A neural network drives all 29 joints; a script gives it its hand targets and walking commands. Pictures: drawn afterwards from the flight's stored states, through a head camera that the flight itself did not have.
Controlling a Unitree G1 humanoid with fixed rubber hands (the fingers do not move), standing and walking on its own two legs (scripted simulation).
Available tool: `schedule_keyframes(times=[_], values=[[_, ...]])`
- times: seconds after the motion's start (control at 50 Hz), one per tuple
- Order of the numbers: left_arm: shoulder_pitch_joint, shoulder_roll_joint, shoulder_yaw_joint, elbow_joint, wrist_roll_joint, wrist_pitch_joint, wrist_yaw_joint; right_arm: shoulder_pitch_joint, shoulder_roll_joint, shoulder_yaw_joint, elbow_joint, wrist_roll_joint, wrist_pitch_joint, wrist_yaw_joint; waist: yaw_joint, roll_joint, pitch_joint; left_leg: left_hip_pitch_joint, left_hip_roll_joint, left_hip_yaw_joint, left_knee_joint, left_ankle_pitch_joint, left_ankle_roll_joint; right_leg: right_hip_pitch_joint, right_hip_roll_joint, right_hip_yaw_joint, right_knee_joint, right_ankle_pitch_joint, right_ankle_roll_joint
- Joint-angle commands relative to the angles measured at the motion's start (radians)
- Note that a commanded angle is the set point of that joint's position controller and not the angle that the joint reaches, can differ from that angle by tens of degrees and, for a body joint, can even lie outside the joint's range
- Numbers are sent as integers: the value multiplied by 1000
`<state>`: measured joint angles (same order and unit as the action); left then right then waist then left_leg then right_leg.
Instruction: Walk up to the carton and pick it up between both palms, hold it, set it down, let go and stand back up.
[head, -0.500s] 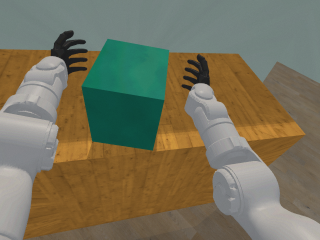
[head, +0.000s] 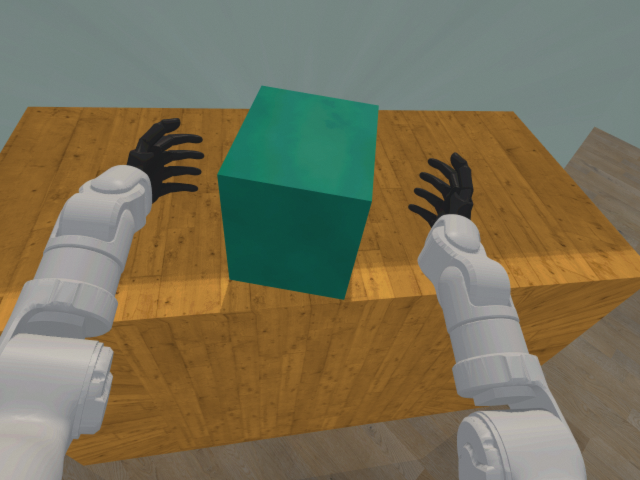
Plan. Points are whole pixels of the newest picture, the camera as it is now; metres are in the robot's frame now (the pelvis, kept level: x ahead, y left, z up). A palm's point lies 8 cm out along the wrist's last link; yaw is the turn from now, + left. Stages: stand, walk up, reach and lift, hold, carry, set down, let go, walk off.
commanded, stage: set down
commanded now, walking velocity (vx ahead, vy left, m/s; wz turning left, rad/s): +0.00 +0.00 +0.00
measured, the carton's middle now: (303, 193) +0.52 -0.03 +0.05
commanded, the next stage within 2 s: none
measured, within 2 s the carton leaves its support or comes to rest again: neither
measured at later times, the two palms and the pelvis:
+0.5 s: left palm (111, 257) +0.37 +0.21 +0.10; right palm (452, 289) +0.30 -0.18 +0.10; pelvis +0.00 +0.00 +0.00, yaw -1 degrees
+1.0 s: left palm (76, 341) +0.29 +0.24 +0.06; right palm (444, 344) +0.26 -0.16 +0.07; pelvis +0.02 +0.00 +0.00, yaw +0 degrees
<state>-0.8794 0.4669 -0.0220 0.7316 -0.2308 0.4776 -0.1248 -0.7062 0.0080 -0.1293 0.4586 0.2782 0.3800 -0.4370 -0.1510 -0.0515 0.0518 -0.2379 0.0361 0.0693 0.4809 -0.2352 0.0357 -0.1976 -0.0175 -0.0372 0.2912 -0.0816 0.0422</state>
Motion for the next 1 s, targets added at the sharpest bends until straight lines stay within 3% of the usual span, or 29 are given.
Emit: schedule_keyframes(times=[0.0, 0.2, 0.46, 0.62, 0.76, 0.98], values=[[-399, 169, 77, -363, -9, -31, 15, -334, -103, 12, -370, -10, -23, 29, 10, 173, -572, 186, -18, 12, -78, 287, -64, 237, 79, -40, 51, 238, -57], [-163, 183, 109, -601, -26, -12, 12, -83, -85, 32, -584, -21, 14, 30, 53, 191, -521, 188, -14, 15, -78, 279, -61, 244, 65, -9, 63, 229, -62], [225, 199, 154, -789, -39, -6, -45, 305, -19, 104, -797, -35, 71, -17, 94, 125, -336, 104, -11, 13, -115, 179, -36, 316, 33, 28, 65, 214, -56], [383, 217, 153, -920, -79, -73, -38, 473, 1, 121, -937, -76, 41, -21, 123, 160, -322, 56, 13, -8, -111, 126, -38, 271, 23, 33, 86, 145, -56], [505, 232, 140, -1002, -114, -136, -25, 596, 11, 125, -970, -101, 24, -7, 125, 188, -305, 46, 32, -35, -99, 126, -48, 243, 18, 45, 98, 117, -61], [797, 179, 150, -1037, -66, -139, -52, 831, 0, 146, -963, -98, 19, 7, 152, 178, -119, 79, 48, -56, -125, 201, -64, 242, 19, 48, 59, 95, -74]])
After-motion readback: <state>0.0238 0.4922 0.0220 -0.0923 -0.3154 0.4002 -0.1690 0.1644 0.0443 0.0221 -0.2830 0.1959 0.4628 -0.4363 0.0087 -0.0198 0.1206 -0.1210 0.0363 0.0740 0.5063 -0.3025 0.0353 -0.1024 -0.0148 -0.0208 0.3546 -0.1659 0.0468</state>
